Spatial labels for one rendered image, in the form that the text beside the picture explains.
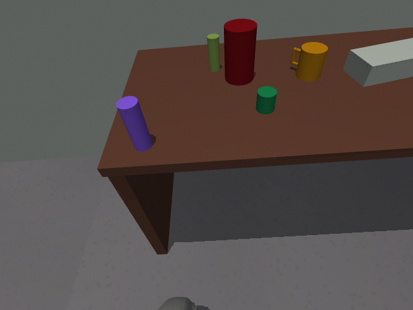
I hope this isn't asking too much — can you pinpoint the desk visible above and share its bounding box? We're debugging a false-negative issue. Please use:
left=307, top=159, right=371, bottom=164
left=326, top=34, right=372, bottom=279
left=97, top=27, right=413, bottom=254

